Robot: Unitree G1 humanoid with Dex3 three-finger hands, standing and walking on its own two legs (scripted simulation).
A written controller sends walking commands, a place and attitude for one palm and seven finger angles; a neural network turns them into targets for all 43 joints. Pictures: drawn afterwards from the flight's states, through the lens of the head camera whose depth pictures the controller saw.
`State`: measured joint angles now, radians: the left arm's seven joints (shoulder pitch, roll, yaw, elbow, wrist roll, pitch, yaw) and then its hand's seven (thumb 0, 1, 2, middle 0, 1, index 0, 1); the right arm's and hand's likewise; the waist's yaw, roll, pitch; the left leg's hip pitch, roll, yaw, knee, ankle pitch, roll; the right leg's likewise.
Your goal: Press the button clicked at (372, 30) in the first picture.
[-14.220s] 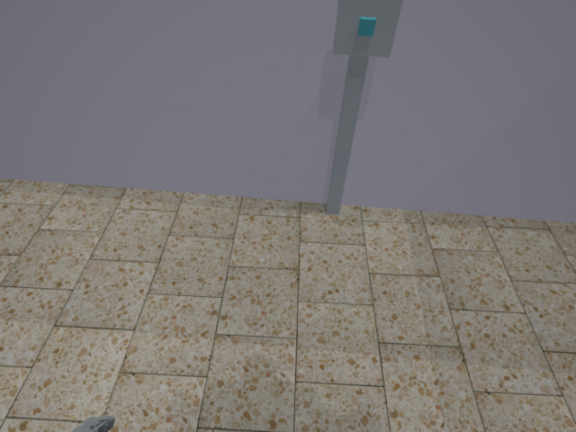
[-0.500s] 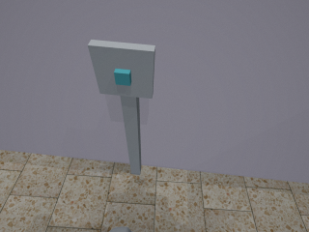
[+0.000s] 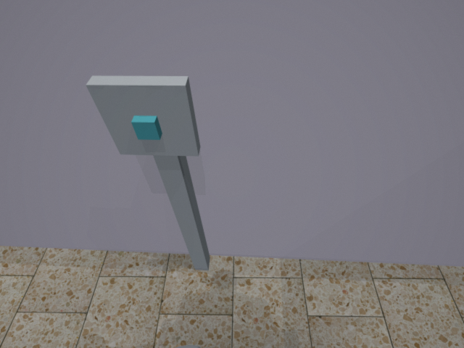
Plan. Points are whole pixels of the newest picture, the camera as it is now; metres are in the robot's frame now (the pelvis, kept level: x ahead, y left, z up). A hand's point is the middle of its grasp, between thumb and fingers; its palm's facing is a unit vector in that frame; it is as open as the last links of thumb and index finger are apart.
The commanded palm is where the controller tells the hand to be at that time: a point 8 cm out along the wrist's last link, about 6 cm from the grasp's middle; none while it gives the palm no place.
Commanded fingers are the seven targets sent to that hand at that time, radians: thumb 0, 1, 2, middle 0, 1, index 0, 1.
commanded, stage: come to a stop and stand still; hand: left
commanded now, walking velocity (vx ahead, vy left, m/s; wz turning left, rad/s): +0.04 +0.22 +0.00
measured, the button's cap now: (147, 126) +0.49 +0.20 +0.11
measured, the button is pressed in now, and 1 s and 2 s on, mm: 0 0 0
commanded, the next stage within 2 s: look again from close up in 0.50 s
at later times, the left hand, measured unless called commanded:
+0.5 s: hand out of the picture -0.01 +0.19 -0.17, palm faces +0.08 -0.98 -0.20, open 7.3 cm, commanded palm none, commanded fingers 0.00 0.90 0.90 -0.20 -0.30 -0.20 -0.30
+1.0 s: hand out of the picture -0.01 +0.19 -0.16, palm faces +0.03 -0.97 -0.23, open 7.3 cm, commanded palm none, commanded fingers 0.00 0.90 0.90 -0.20 -0.30 -0.20 -0.30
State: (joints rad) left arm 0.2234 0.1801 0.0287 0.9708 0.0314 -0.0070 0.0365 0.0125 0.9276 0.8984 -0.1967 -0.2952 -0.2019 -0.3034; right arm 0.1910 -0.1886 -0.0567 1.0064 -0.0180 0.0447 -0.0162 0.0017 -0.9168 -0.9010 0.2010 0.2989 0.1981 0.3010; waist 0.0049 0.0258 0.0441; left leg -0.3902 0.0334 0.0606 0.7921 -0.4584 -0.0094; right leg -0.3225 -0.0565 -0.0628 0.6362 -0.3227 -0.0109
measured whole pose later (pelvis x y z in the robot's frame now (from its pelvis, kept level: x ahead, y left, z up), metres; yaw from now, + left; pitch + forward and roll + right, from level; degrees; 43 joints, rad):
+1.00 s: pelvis -0.02 +0.01 +0.01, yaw +1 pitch -1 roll +1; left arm 0.28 0.15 -0.02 1.08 0.01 -0.02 0.04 0.01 0.91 0.90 -0.20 -0.30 -0.20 -0.30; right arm 0.31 -0.16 0.02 1.08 -0.01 -0.01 -0.02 0.01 -0.92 -0.90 0.20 0.30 0.20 0.30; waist -0.01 0.02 0.02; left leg -0.19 0.01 0.08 0.48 -0.28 0.01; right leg -0.22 -0.03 -0.04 0.52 -0.29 0.00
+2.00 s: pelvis -0.05 +0.01 -0.05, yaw +3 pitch +10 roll -2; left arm 0.46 0.25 0.19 -0.10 -0.30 -0.28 -0.31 0.02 0.90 0.90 -1.04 -1.21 -1.04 -1.22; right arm 0.27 -0.17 0.03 0.56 0.04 -0.19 -0.05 0.02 -0.90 -0.90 0.21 0.30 0.20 0.30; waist -0.02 0.03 -0.11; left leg -0.71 0.05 0.00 1.00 -0.46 0.00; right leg -0.68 -0.02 -0.10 0.96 -0.45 -0.02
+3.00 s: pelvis -0.02 +0.01 -0.01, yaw +3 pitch +2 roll -1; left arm 0.26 0.30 0.27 -0.07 -0.33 -0.09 -0.35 0.02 0.90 0.90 -1.30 -1.50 -1.30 -1.50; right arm 0.26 -0.27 0.04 0.59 0.05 -0.26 -0.07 0.02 -0.90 -0.90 0.20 0.30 0.20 0.30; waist 0.02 0.04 -0.07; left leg -0.36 0.03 0.02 0.68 -0.36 0.00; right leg -0.34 -0.02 -0.09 0.65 -0.35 -0.01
